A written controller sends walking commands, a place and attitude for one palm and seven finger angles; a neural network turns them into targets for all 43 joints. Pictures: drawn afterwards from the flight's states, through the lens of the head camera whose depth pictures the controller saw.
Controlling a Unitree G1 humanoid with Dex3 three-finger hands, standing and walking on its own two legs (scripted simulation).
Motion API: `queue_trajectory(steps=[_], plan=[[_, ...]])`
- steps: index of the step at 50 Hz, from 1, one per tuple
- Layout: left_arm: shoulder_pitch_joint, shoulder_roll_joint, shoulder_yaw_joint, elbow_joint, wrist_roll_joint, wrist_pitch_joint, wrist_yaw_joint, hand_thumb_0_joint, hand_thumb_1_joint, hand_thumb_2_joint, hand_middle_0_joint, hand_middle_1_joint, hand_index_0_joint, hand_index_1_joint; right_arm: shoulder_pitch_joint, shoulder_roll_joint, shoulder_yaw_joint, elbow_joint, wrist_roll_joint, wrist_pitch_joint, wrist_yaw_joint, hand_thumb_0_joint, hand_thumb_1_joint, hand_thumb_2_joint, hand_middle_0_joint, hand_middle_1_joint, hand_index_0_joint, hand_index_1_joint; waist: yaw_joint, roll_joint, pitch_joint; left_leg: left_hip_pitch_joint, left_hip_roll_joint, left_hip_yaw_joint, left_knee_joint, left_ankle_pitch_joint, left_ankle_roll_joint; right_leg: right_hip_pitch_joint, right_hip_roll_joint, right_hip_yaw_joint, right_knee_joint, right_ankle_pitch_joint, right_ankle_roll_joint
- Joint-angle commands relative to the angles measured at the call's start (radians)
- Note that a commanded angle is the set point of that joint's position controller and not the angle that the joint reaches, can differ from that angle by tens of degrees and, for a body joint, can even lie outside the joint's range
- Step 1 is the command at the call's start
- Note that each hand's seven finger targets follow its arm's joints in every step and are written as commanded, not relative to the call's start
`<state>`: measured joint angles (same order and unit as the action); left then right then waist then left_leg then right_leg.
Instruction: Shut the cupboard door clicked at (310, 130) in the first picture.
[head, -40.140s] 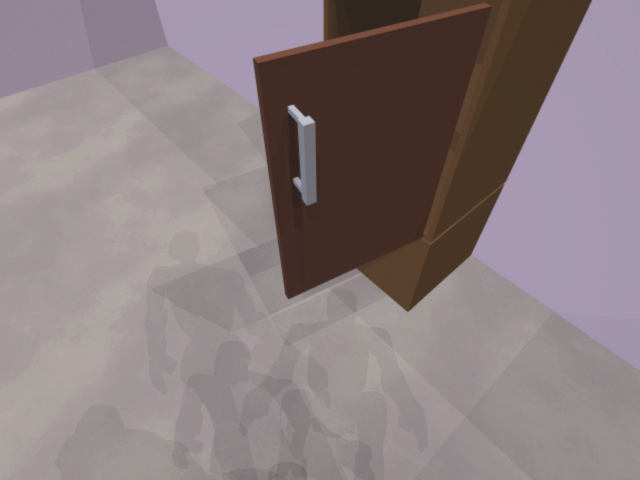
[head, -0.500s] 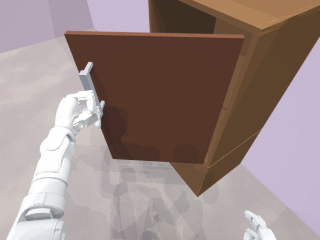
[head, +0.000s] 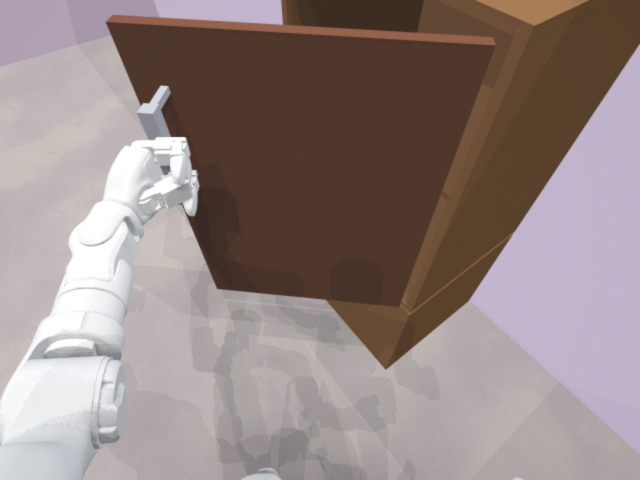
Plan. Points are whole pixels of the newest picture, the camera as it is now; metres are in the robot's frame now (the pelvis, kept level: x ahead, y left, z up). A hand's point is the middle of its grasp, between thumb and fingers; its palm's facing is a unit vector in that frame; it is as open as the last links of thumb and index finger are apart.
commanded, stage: push the door shut along its arc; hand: left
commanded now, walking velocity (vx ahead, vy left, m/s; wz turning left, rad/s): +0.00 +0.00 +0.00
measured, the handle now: (173, 149) +0.52 +0.20 +0.12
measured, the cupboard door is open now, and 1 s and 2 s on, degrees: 47 36 22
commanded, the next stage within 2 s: pull the fist back off the door in 1.32 s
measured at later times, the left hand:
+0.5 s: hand (234, 149) +0.50 +0.11 +0.13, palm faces -0.31 -0.95 +0.00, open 3.1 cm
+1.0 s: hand (247, 131) +0.54 +0.10 +0.14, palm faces -0.38 -0.92 -0.01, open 3.0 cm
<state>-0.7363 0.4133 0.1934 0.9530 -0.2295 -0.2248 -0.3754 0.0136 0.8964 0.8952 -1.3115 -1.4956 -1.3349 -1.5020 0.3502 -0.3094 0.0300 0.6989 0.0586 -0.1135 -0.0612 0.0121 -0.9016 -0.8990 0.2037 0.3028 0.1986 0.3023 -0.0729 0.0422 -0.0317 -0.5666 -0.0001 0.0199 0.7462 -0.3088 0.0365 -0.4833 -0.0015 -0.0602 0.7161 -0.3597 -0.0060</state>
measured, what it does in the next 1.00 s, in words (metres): stands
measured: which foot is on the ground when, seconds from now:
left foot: down 0.00-1.00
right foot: down 0.00-1.00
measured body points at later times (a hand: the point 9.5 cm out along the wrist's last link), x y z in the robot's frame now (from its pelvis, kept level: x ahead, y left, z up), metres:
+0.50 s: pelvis -0.01 +0.00 -0.01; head +0.08 +0.00 +0.43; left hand +0.51 +0.16 +0.14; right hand +0.02 -0.29 -0.12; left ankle +0.04 +0.09 -0.71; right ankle +0.00 -0.12 -0.71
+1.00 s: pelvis +0.00 +0.00 -0.02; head +0.12 +0.00 +0.41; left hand +0.55 +0.15 +0.14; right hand -0.02 -0.29 -0.13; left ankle +0.04 +0.09 -0.71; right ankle +0.00 -0.12 -0.71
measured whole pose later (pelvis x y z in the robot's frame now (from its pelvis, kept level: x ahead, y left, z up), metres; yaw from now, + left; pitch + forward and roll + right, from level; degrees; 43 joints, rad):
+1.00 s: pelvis +0.00 +0.00 -0.02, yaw -1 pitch +18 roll -3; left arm -1.25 0.56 0.18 1.33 -0.15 -0.19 -0.49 -0.02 0.92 0.97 -1.30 -1.50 -1.30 -1.50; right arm 0.38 -0.31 0.03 0.75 0.01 -0.12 -0.06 0.01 -0.90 -0.90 0.21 0.30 0.20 0.30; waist -0.20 0.05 -0.06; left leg -0.86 0.03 0.00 0.90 -0.36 0.03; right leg -0.76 0.03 -0.08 0.85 -0.40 -0.02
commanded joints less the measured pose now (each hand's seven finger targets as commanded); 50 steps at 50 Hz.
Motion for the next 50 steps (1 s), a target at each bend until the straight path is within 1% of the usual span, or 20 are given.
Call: queue_trajectory(steps=[1, 2, 5, 7, 9, 11, 15, 18, 21, 23, 26, 27, 29, 36, 38, 40, 43, 46, 47, 50], plan=[[-0.611, 0.126, -0.003, -0.199, -0.026, -0.077, -0.025, 0.0, 0.9, 0.9, -1.3, -1.5, -1.3, -1.5, 0.024, -0.154, -0.057, -0.095, 0.004, -0.04, -0.011, 0.0, -0.9, -0.9, 0.2, 0.3, 0.2, 0.3, -0.071, 0.005, -0.354, 0.363, 0.019, -0.105, -0.09, 0.157, -0.007, -0.098, 0.029, 0.016, -0.094, 0.184, -0.018], [-0.629, 0.158, 0.025, -0.173, -0.022, -0.075, -0.021, 0.0, 0.9, 0.9, -1.3, -1.5, -1.3, -1.5, 0.03, -0.159, -0.058, -0.088, 0.003, -0.038, -0.012, 0.0, -0.9, -0.9, 0.2, 0.3, 0.2, 0.3, -0.068, 0.0, -0.336, 0.34, 0.018, -0.105, -0.091, 0.144, -0.007, -0.098, 0.028, 0.018, -0.094, 0.176, -0.021], [-0.681, 0.153, 0.013, -0.103, -0.011, -0.066, -0.016, 0.0, 0.9, 0.9, -1.3, -1.5, -1.3, -1.5, 0.037, -0.161, -0.053, -0.08, 0.002, -0.035, -0.011, 0.0, -0.9, -0.9, 0.2, 0.3, 0.2, 0.3, -0.084, -0.018, -0.298, 0.29, 0.016, -0.105, -0.095, 0.084, -0.004, -0.125, 0.026, 0.02, -0.094, 0.127, -0.018], [-0.725, 0.171, 0.014, -0.108, 0.005, -0.078, -0.014, 0.0, 0.9, 0.9, -1.3, -1.5, -1.3, -1.5, 0.044, -0.163, -0.054, -0.077, -0.002, -0.04, -0.009, 0.0, -0.9, -0.9, 0.2, 0.3, 0.2, 0.3, -0.086, 0.039, -0.333, 0.313, 0.017, -0.112, -0.084, 0.104, -0.008, -0.143, 0.024, 0.023, -0.081, 0.134, -0.022], [-0.744, 0.163, 0.001, -0.109, 0.014, -0.092, -0.02, 0.0, 0.9, 0.9, -1.3, -1.5, -1.3, -1.5, 0.05, -0.162, -0.057, -0.072, -0.006, -0.042, -0.005, 0.0, -0.9, -0.9, 0.2, 0.3, 0.2, 0.3, -0.092, 0.063, -0.392, 0.349, 0.017, -0.114, -0.062, 0.147, -0.009, -0.15, 0.023, 0.026, -0.07, 0.16, -0.022], [-0.768, 0.145, -0.02, -0.074, 0.015, -0.095, -0.034, 0.0, 0.9, 0.9, -1.3, -1.5, -1.3, -1.5, 0.058, -0.164, -0.056, -0.067, -0.008, -0.045, -0.004, 0.0, -0.9, -0.9, 0.2, 0.3, 0.2, 0.3, -0.105, 0.06, -0.393, 0.344, 0.021, -0.121, -0.055, 0.136, -0.01, -0.182, 0.025, 0.024, -0.064, 0.145, -0.021], [-0.796, 0.212, 0.034, 0.006, 0.004, -0.083, -0.06, 0.0, 0.9, 0.9, -1.3, -1.5, -1.3, -1.5, 0.078, -0.179, -0.057, -0.055, -0.008, -0.04, -0.009, 0.0, -0.9, -0.9, 0.2, 0.3, 0.2, 0.3, -0.118, -0.026, -0.392, 0.28, 0.02, -0.112, -0.036, 0.12, 0.0, -0.167, 0.027, 0.03, -0.062, 0.152, -0.015], [-0.834, 0.257, 0.058, 0.048, 0.01, -0.071, -0.069, 0.0, 0.9, 0.9, -1.3, -1.5, -1.3, -1.5, 0.091, -0.183, -0.052, -0.052, -0.01, -0.036, -0.014, 0.0, -0.9, -0.9, 0.2, 0.3, 0.2, 0.3, -0.119, 0.009, -0.39, 0.239, 0.016, -0.103, -0.022, 0.123, 0.003, -0.171, 0.027, 0.036, -0.05, 0.155, -0.017], [-0.869, 0.261, 0.054, 0.082, 0.023, -0.066, -0.068, 0.0, 0.9, 0.9, -1.3, -1.5, -1.3, -1.5, 0.104, -0.183, -0.051, -0.047, -0.013, -0.039, -0.011, 0.0, -0.9, -0.9, 0.2, 0.3, 0.2, 0.3, -0.133, 0.016, -0.37, 0.21, 0.021, -0.106, -0.01, 0.097, 0.003, -0.206, 0.026, 0.039, -0.045, 0.132, -0.011], [-0.875, 0.354, 0.12, 0.088, 0.034, -0.072, -0.066, 0.0, 0.9, 0.9, -1.3, -1.5, -1.3, -1.5, 0.123, -0.189, -0.051, -0.052, -0.018, -0.036, -0.012, 0.0, -0.9, -0.9, 0.2, 0.3, 0.2, 0.3, -0.121, 0.028, -0.424, 0.192, 0.016, -0.1, 0.009, 0.124, 0.007, -0.173, 0.028, 0.047, -0.033, 0.155, -0.015], [-0.887, 0.391, 0.139, 0.127, 0.05, -0.068, -0.08, 0.0, 0.9, 0.9, -1.3, -1.5, -1.3, -1.5, 0.138, -0.187, -0.049, -0.057, -0.02, -0.03, -0.011, 0.0, -0.9, -0.9, 0.2, 0.3, 0.2, 0.3, -0.127, 0.013, -0.456, 0.151, 0.017, -0.092, 0.03, 0.153, 0.008, -0.144, 0.028, 0.056, -0.016, 0.206, -0.009], [-0.899, 0.378, 0.123, 0.129, 0.056, -0.066, -0.086, 0.0, 0.9, 0.9, -1.3, -1.5, -1.3, -1.5, 0.141, -0.186, -0.051, -0.059, -0.022, -0.028, -0.009, 0.0, -0.9, -0.9, 0.2, 0.3, 0.2, 0.3, -0.133, 0.032, -0.46, 0.149, 0.015, -0.09, 0.036, 0.155, 0.007, -0.152, 0.029, 0.056, -0.013, 0.209, -0.007], [-0.886, 0.412, 0.148, 0.137, 0.07, -0.07, -0.092, 0.0, 0.9, 0.9, -1.3, -1.5, -1.3, -1.5, 0.154, -0.187, -0.053, -0.065, -0.025, -0.021, -0.009, 0.0, -0.9, -0.9, 0.2, 0.3, 0.2, 0.3, -0.124, 0.042, -0.497, 0.159, 0.014, -0.089, 0.052, 0.202, 0.006, -0.146, 0.032, 0.057, 0.0, 0.249, -0.009], [-0.944, 0.356, 0.095, 0.126, 0.072, -0.047, -0.127, 0.0, 0.9, 0.9, -1.3, -1.5, -1.3, -1.5, 0.19, -0.192, -0.068, -0.05, -0.031, 0.001, -0.009, 0.0, -0.9, -0.9, 0.2, 0.3, 0.2, 0.3, -0.157, 0.052, -0.495, 0.193, 0.021, -0.091, 0.073, 0.225, 0.008, -0.219, 0.044, 0.045, -0.005, 0.251, -0.005], [-0.976, 0.296, 0.053, 0.097, 0.057, -0.048, -0.136, 0.0, 0.9, 0.9, -1.3, -1.5, -1.3, -1.5, 0.194, -0.186, -0.07, -0.045, -0.031, -0.001, -0.011, 0.0, -0.9, -0.9, 0.2, 0.3, 0.2, 0.3, -0.167, 0.07, -0.508, 0.237, 0.02, -0.093, 0.08, 0.251, 0.011, -0.246, 0.047, 0.036, -0.005, 0.247, -0.008], [-0.99, 0.325, 0.071, 0.134, 0.062, -0.032, -0.137, 0.0, 0.9, 0.9, -1.3, -1.5, -1.3, -1.5, 0.201, -0.196, -0.072, -0.021, -0.035, 0.001, -0.014, 0.0, -0.9, -0.9, 0.2, 0.3, 0.2, 0.3, -0.179, 0.056, -0.482, 0.228, 0.027, -0.098, 0.084, 0.23, 0.01, -0.274, 0.048, 0.036, -0.012, 0.231, -0.004], [-1.049, 0.246, 0.011, 0.124, 0.049, -0.027, -0.138, 0.0, 0.9, 0.9, -1.3, -1.5, -1.3, -1.5, 0.205, -0.186, -0.069, -0.006, -0.036, -0.008, -0.018, 0.0, -0.9, -0.9, 0.2, 0.3, 0.2, 0.3, -0.2, 0.074, -0.454, 0.247, 0.028, -0.102, 0.084, 0.226, 0.013, -0.319, 0.051, 0.023, -0.013, 0.199, -0.007], [-1.078, 0.224, -0.005, 0.172, 0.053, -0.011, -0.131, 0.0, 0.9, 0.9, -1.3, -1.5, -1.3, -1.5, 0.198, -0.191, -0.065, 0.018, -0.043, -0.017, -0.017, 0.0, -0.9, -0.9, 0.2, 0.3, 0.2, 0.3, -0.213, 0.091, -0.423, 0.24, 0.033, -0.117, 0.085, 0.179, 0.008, -0.378, 0.049, 0.018, -0.01, 0.145, -0.006], [-1.082, 0.243, 0.008, 0.18, 0.055, -0.012, -0.128, 0.0, 0.9, 0.9, -1.3, -1.5, -1.3, -1.5, 0.205, -0.194, -0.066, 0.022, -0.043, -0.02, -0.018, 0.0, -0.9, -0.9, 0.2, 0.3, 0.2, 0.3, -0.213, 0.078, -0.43, 0.237, 0.036, -0.12, 0.087, 0.182, 0.008, -0.376, 0.049, 0.017, -0.007, 0.145, -0.007], [-1.124, 0.213, -0.015, 0.178, 0.062, -0.017, -0.125, 0.0, 0.9, 0.9, -1.3, -1.5, -1.3, -1.5, 0.2, -0.193, -0.067, 0.036, -0.047, -0.027, -0.018, 0.0, -0.9, -0.9, 0.2, 0.3, 0.2, 0.3, -0.224, 0.109, -0.46, 0.266, 0.038, -0.127, 0.103, 0.209, 0.007, -0.413, 0.049, 0.011, 0.012, 0.148, -0.009]])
